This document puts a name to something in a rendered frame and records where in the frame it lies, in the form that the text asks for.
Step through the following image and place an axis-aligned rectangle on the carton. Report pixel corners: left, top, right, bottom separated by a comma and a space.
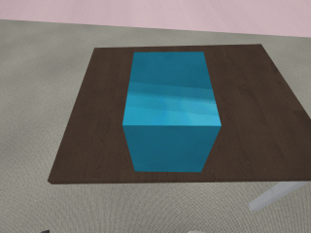
122, 51, 222, 173

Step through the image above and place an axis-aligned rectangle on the table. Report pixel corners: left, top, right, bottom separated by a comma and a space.
48, 44, 311, 212

